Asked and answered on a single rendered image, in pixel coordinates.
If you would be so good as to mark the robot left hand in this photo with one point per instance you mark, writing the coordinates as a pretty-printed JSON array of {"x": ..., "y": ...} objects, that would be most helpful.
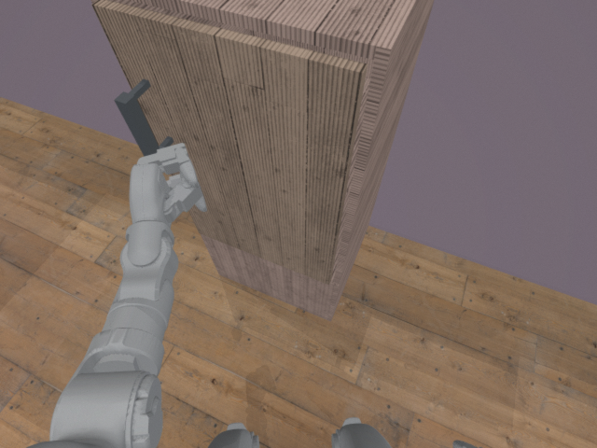
[{"x": 149, "y": 189}]

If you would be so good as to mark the left robot shin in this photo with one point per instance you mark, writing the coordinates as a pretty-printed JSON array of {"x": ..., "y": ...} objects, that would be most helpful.
[{"x": 236, "y": 426}]

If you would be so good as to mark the cupboard door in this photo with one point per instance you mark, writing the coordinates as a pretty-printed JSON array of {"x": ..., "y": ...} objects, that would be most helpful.
[{"x": 268, "y": 127}]

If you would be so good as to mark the handle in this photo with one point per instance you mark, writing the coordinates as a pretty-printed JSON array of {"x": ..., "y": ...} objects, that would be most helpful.
[{"x": 136, "y": 121}]

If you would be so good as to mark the left robot thigh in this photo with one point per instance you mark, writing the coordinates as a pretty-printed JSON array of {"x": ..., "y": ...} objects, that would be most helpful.
[{"x": 235, "y": 438}]

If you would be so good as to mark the robot left upper arm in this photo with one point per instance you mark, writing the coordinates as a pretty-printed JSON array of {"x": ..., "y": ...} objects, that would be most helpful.
[{"x": 119, "y": 409}]

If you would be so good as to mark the robot left forearm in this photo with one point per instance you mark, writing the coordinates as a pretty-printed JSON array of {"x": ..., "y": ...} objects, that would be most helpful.
[{"x": 132, "y": 336}]

